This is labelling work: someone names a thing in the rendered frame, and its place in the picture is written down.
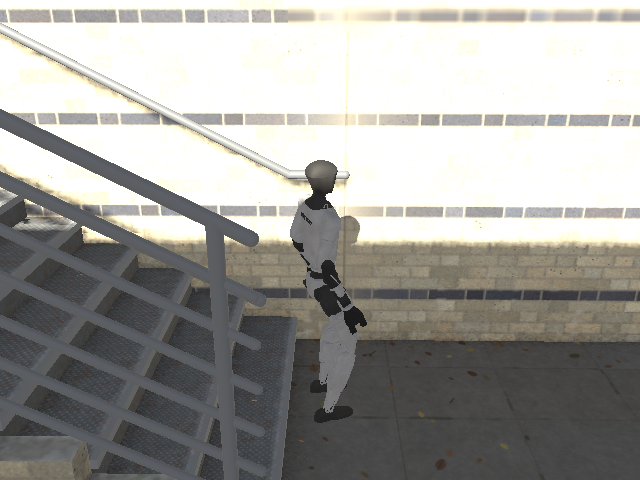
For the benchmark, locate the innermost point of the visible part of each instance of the stairs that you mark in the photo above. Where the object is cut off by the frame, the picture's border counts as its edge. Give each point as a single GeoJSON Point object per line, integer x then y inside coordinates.
{"type": "Point", "coordinates": [266, 366]}

